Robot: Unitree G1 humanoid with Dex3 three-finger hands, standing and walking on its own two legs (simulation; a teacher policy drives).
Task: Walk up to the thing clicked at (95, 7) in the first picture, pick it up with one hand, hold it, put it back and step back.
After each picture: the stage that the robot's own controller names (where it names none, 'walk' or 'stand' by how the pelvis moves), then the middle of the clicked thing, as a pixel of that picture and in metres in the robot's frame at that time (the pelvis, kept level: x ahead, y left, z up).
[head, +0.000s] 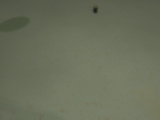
stand; (95, 9) +2.29 -0.28 -0.72
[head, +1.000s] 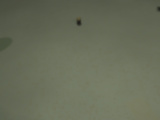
walk; (78, 21) +2.17 +0.12 -0.70
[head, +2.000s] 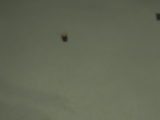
walk; (64, 36) +1.59 +0.27 -0.72
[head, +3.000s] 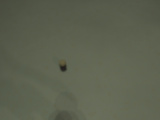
walk; (63, 65) +1.10 +0.24 -0.72
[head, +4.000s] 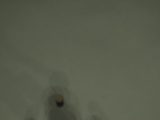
walk; (59, 100) +0.71 +0.21 -0.71
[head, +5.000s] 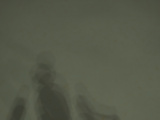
stand; out of the picture +0.46 +0.18 -0.70
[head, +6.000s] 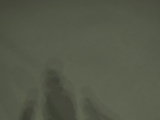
stand; out of the picture +0.42 +0.20 -0.72
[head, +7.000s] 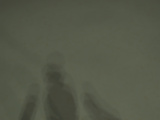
stand; out of the picture +0.38 +0.20 -0.73
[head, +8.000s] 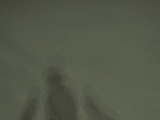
stand; out of the picture +0.39 +0.20 -0.73
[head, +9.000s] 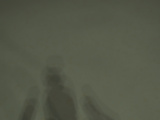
stand; out of the picture +0.38 +0.20 -0.73
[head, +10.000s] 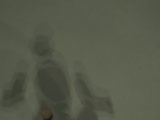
go down; (47, 114) +0.41 +0.21 -0.64
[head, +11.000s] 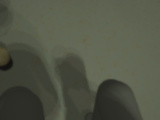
go down; (2, 59) +0.45 +0.28 -0.28
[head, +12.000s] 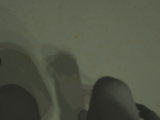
close in; out of the picture +0.44 +0.29 -0.27
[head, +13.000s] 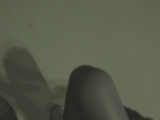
close; out of the picture +0.42 +0.33 -0.21
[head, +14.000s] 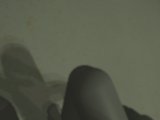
lift; out of the picture +0.41 +0.32 -0.22
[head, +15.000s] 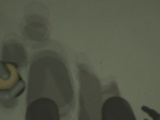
lift; (9, 82) +0.34 +0.23 -0.04
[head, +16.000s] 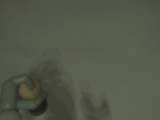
hold; (34, 98) +0.33 +0.17 +0.01
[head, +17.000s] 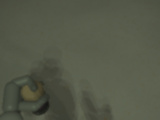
hold; (36, 98) +0.33 +0.16 +0.00
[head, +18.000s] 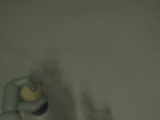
hold; (35, 99) +0.33 +0.17 +0.00
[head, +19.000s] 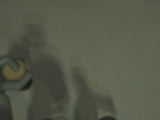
crouch; (19, 76) +0.40 +0.20 -0.07
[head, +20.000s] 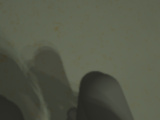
lower; out of the picture +0.43 +0.33 -0.17
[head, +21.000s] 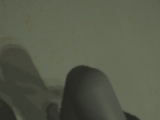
lower; out of the picture +0.41 +0.34 -0.22
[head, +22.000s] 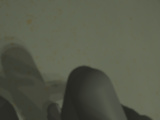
lower; out of the picture +0.40 +0.34 -0.22
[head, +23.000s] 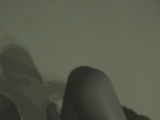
lower; out of the picture +0.40 +0.34 -0.22
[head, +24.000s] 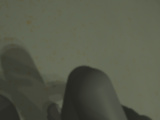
lower; out of the picture +0.40 +0.34 -0.22
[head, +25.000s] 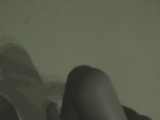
open; out of the picture +0.40 +0.34 -0.22
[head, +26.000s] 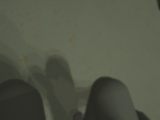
stand; out of the picture +0.42 +0.31 -0.25
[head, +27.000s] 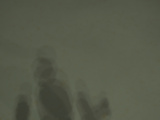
stand; out of the picture +0.39 +0.20 -0.63
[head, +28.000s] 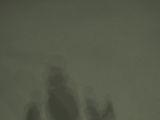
stand; out of the picture +0.40 +0.22 -0.67
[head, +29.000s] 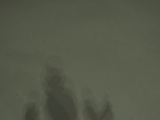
stand; out of the picture +0.39 +0.21 -0.67
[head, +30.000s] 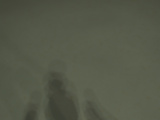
stand; out of the picture +0.40 +0.20 -0.72
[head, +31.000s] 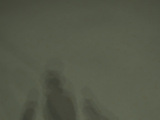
stand; out of the picture +0.39 +0.21 -0.73
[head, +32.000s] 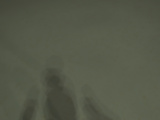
walk; out of the picture +0.38 +0.21 -0.73
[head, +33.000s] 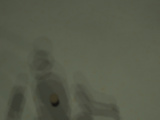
walk; (54, 100) +0.56 +0.19 -0.71
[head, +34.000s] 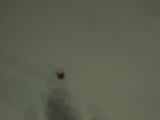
walk; (60, 73) +0.90 +0.25 -0.70
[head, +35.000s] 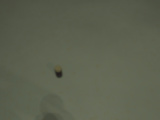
stand; (58, 71) +1.04 +0.21 -0.70
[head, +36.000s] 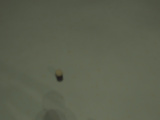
stand; (59, 75) +1.01 +0.22 -0.73
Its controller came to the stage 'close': yes
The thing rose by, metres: 0.71
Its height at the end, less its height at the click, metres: +0.00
